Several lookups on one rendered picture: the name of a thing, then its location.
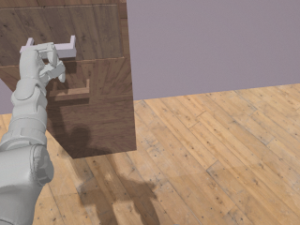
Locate left robot upper arm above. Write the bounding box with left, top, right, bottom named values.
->
left=0, top=144, right=54, bottom=225

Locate left robot hand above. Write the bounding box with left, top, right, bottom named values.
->
left=19, top=42, right=66, bottom=87

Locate robot left forearm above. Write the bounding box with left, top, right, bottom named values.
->
left=0, top=78, right=48, bottom=152

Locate drawer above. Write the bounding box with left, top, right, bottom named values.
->
left=0, top=3, right=123, bottom=67

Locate handle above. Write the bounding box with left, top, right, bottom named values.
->
left=20, top=35, right=77, bottom=59
left=49, top=87, right=91, bottom=101

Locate cabinet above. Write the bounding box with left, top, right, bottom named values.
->
left=0, top=0, right=137, bottom=159

